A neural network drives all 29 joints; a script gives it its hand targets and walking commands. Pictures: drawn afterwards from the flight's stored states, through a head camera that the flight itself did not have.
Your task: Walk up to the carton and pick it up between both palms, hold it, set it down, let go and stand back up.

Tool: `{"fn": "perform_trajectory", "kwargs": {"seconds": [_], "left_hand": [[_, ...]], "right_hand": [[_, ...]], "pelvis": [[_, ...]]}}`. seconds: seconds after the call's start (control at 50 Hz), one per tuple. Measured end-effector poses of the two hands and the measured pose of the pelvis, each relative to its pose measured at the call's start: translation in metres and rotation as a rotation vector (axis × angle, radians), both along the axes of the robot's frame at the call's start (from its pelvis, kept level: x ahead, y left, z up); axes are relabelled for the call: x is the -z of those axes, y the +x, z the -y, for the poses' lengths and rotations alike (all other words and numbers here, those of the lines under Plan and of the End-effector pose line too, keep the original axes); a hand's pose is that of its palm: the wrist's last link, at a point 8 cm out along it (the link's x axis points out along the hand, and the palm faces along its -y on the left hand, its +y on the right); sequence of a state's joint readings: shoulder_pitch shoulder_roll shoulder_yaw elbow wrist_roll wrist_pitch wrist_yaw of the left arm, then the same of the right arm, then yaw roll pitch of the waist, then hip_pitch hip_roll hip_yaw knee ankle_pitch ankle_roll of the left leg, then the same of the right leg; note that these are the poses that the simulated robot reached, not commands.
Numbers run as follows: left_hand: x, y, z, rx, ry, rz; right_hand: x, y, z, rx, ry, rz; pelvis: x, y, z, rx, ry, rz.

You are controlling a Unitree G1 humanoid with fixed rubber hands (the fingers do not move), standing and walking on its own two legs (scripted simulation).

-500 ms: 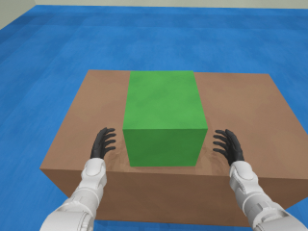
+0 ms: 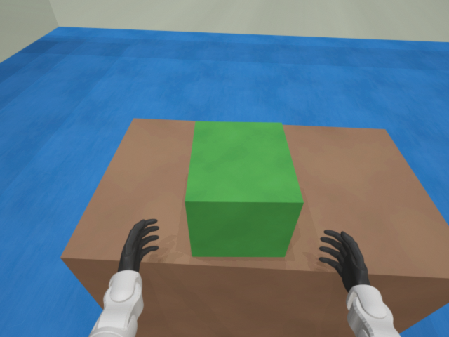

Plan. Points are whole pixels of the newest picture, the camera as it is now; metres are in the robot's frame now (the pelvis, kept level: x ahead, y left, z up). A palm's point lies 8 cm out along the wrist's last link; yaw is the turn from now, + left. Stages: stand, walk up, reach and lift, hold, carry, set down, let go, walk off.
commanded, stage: set down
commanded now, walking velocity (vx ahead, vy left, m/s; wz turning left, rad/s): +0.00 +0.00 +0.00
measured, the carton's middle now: (238, 187) +0.48 +0.00 -0.01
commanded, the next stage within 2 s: let go in 1.98 s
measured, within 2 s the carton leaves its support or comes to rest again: neither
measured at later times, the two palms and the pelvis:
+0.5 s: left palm (121, 306) +0.20 +0.20 -0.02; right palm (383, 331) +0.18 -0.23 -0.01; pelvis -0.01 +0.00 +0.00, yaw +0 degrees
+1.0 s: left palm (117, 313) +0.20 +0.22 -0.04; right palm (373, 325) +0.19 -0.22 -0.02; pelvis +0.03 +0.00 +0.01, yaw +0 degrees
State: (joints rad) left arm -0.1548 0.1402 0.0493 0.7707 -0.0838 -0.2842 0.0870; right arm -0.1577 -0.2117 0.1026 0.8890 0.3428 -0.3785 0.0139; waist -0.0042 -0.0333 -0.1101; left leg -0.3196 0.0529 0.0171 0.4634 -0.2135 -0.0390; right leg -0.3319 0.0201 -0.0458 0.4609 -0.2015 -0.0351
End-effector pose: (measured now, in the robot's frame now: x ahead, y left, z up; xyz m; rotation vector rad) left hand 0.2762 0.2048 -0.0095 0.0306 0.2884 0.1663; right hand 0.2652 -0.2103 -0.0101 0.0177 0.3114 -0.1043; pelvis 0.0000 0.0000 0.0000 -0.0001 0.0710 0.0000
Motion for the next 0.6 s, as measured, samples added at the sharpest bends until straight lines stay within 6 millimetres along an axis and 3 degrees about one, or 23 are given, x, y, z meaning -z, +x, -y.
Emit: {"fn": "perform_trajectory", "kwargs": {"seconds": [0.14,0.3,0.46,0.6], "left_hand": [[0.009,-0.034,-0.001,-0.002,-0.002,-0.045],[0.006,-0.065,-0.001,-0.023,0.0,-0.046],[0.005,-0.074,0.0,-0.04,0.004,-0.078],[0.011,-0.075,0.003,-0.031,0.005,-0.128]], "right_hand": [[-0.001,-0.028,0.004,0.002,-0.005,0.008],[-0.004,-0.063,0.009,0.009,-0.007,0.007],[-0.004,-0.087,0.015,0.011,-0.029,-0.038],[-0.004,-0.089,0.019,0.007,-0.05,-0.078]], "pelvis": [[-0.002,0.002,-0.002,-0.001,-0.002,0.039],[-0.004,0.0,0.0,-0.002,0.0,0.08],[-0.004,-0.005,0.002,-0.001,0.004,0.103],[-0.004,-0.004,0.004,-0.001,0.005,0.102]]}}
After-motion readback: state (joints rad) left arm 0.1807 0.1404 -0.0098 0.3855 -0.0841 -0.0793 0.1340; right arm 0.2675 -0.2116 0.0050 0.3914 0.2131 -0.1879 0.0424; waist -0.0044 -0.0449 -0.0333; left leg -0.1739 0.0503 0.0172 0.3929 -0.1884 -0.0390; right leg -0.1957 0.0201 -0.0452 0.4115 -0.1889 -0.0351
